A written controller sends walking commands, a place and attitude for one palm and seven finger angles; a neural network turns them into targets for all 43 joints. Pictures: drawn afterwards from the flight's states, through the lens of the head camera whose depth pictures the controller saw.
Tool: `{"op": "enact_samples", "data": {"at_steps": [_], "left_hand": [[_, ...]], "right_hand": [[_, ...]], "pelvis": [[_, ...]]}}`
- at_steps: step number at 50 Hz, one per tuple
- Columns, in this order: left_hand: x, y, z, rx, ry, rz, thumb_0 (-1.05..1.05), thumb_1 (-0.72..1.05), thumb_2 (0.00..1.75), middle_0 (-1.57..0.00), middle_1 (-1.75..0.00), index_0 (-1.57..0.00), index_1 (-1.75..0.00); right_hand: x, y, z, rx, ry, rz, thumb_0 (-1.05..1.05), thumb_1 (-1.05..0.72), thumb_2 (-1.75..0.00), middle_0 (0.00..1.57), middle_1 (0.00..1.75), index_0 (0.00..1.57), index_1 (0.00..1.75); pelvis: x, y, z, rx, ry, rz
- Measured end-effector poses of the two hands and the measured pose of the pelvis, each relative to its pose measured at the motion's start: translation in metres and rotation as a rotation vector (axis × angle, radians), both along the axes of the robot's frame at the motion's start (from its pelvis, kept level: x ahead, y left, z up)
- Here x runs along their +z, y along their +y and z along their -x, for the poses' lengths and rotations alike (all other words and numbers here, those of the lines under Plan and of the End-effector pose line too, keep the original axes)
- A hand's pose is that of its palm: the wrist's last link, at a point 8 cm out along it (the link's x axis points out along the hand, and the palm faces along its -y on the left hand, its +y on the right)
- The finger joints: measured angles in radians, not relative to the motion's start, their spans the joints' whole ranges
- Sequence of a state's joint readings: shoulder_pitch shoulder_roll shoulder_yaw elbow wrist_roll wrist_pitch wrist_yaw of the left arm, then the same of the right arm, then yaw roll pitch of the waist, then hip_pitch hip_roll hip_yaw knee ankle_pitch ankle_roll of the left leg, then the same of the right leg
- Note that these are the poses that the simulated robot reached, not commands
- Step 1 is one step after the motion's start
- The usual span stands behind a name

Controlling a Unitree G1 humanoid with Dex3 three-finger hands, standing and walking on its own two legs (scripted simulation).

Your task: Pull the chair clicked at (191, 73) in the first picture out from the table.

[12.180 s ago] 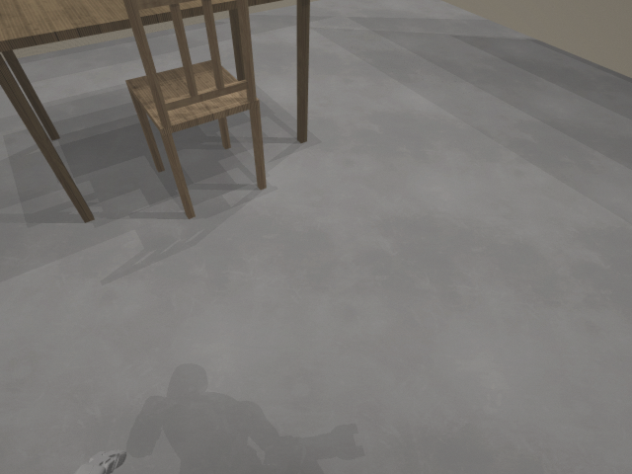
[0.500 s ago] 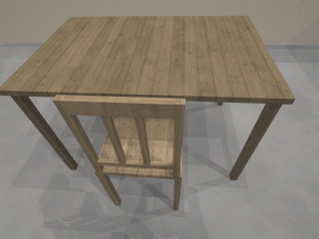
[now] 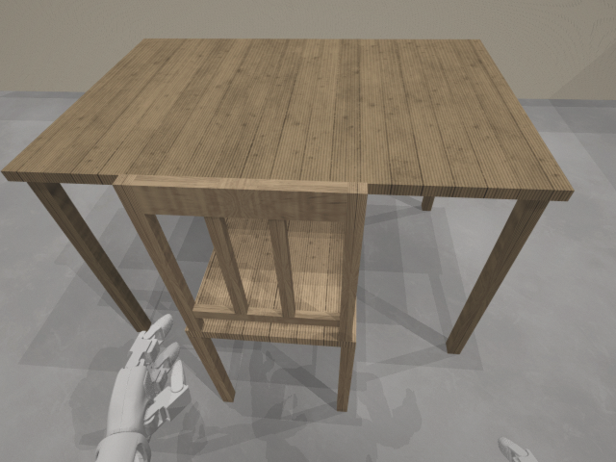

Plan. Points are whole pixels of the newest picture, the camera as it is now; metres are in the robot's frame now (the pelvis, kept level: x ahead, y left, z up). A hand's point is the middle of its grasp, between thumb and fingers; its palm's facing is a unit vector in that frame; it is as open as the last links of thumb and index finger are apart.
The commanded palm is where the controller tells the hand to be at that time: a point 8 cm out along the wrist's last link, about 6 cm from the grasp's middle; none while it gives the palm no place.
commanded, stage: raise the hand toward the chair's back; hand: left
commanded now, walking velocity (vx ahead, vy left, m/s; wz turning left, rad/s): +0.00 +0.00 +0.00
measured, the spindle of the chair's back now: (229, 268) +0.47 +0.16 -0.07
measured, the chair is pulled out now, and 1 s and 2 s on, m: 0.00 0.00 0.00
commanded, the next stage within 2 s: aim the fingers beside a spindle in 1.88 s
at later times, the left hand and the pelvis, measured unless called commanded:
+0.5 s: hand (194, 419) +0.20 +0.16 -0.04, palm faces -0.19 -0.98 -0.05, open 11.9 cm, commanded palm +0.16 +0.24 -0.04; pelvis -0.02 +0.01 -0.09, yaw +0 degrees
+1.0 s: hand (160, 399) +0.22 +0.20 -0.02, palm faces -0.03 -1.00 -0.05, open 15.9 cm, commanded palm +0.20 +0.26 -0.03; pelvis +0.00 +0.02 -0.07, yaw +0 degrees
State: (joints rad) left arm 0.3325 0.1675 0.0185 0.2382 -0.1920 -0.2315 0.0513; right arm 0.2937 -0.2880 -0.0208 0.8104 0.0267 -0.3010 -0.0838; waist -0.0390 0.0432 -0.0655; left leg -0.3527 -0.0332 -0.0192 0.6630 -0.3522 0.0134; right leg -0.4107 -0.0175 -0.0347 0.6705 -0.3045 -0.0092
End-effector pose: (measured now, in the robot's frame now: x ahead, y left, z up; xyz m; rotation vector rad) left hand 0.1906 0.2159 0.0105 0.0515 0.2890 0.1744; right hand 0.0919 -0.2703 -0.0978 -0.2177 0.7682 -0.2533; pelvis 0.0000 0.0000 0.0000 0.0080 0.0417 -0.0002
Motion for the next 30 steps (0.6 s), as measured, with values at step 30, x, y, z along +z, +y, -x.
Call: {"op": "enact_samples", "data": {"at_steps": [30], "left_hand": [[-0.061, 0.011, 0.000, -0.304, -0.039, 0.106, 0.00, 0.14, 0.58, -0.13, -0.18, -0.13, -0.18]], "right_hand": [[-0.066, 0.090, -0.053, 0.113, -0.004, -0.149, 0.02, -0.90, -0.90, 0.20, 0.30, 0.21, 0.30]], "pelvis": [[-0.077, 0.018, 0.016, -0.007, 0.252, 0.041]]}}
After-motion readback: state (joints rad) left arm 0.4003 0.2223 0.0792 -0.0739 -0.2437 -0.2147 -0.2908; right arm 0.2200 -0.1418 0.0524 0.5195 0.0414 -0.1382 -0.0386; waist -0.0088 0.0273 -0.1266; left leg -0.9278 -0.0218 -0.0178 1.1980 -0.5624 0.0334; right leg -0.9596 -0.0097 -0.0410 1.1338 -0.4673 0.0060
